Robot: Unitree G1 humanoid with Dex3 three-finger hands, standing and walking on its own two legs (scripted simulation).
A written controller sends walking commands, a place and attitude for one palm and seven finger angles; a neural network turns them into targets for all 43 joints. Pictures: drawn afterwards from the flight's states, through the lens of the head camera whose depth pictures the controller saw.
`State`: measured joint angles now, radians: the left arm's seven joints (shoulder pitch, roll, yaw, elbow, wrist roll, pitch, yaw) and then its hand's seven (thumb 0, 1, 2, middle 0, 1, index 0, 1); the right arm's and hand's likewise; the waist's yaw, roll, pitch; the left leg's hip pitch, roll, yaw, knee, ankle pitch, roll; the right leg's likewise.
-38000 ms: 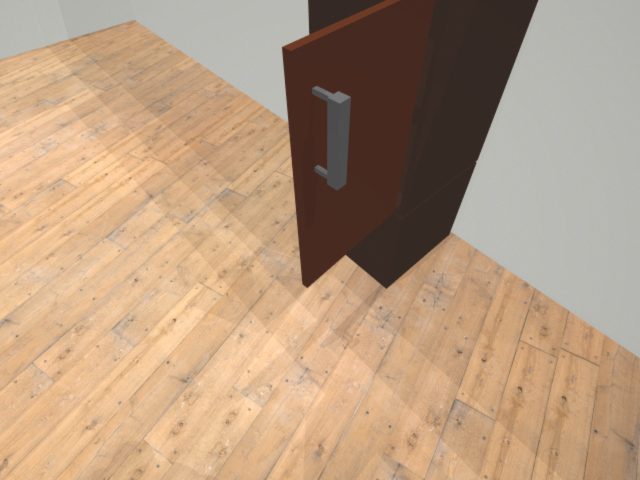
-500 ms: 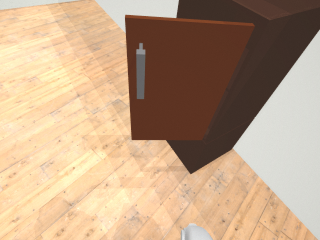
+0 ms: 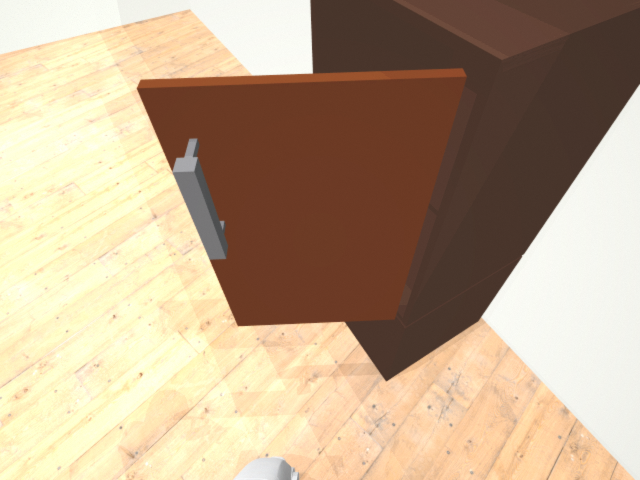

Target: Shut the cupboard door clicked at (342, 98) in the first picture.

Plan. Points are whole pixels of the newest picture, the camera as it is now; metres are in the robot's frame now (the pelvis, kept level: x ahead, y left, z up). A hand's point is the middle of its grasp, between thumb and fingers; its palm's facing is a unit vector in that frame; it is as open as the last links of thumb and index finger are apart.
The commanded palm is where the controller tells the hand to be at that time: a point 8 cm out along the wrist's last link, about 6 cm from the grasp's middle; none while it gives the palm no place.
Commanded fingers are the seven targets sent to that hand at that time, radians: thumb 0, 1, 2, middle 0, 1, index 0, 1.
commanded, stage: come to a stop and stand still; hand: left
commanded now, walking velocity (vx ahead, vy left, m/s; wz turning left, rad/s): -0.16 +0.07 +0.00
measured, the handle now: (206, 202) +0.43 +0.19 +0.09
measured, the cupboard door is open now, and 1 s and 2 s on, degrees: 61 61 61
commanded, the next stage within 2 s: look again from close up in 1.14 s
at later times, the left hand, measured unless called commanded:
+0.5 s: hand out of the picture +0.00 +0.28 -0.18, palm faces +0.06 -0.97 -0.21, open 7.4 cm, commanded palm none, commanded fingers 0.00 0.90 0.90 -0.20 -0.30 -0.20 -0.30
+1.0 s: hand out of the picture -0.08 +0.24 -0.18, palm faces +0.01 -0.99 -0.15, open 7.4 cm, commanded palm none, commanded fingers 0.00 0.90 0.90 -0.20 -0.30 -0.20 -0.30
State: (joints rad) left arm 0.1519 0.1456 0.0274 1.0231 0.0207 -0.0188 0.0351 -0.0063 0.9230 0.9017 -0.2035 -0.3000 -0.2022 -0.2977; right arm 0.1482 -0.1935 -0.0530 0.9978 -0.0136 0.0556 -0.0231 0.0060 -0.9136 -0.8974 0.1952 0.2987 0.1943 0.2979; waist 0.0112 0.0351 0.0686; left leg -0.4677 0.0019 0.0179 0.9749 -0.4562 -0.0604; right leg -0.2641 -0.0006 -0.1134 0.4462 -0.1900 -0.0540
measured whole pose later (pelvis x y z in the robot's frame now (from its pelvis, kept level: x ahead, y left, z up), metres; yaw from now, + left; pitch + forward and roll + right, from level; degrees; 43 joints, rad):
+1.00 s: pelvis -0.06 +0.08 +0.01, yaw +0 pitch -2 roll +0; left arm 0.31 0.14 -0.01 1.14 0.01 0.01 0.03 0.00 0.91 0.90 -0.20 -0.30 -0.20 -0.30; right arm 0.35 -0.13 -0.01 1.16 -0.01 0.01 -0.03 0.01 -0.91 -0.90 0.20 0.30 0.20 0.30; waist -0.01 -0.03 0.03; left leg -0.20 -0.03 0.06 0.36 -0.14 0.04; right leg -0.13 -0.01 0.02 0.39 -0.23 0.01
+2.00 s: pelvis -0.02 +0.07 +0.00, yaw +0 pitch +0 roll +0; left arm 0.26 0.20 -0.01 1.07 0.02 -0.01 0.04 0.00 0.91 0.90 -0.20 -0.30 -0.20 -0.30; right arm 0.21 -0.18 0.00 1.10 -0.02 -0.02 -0.02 0.01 -0.91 -0.90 0.20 0.30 0.20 0.30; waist 0.00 -0.03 0.01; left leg -0.23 -0.02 0.04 0.49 -0.26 0.02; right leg -0.14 0.00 0.00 0.48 -0.34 -0.01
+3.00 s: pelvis +0.01 -0.07 -0.01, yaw +5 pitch +1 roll +0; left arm 0.25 0.16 0.03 0.98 0.04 0.00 0.03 0.00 0.91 0.90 -0.20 -0.30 -0.20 -0.30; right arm 0.22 -0.19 -0.05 1.01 -0.02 0.03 -0.02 0.01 -0.91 -0.90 0.20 0.30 0.19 0.30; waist 0.02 -0.01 0.03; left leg -0.36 -0.01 0.08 0.77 -0.44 -0.02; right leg -0.31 -0.04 -0.06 0.55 -0.26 0.00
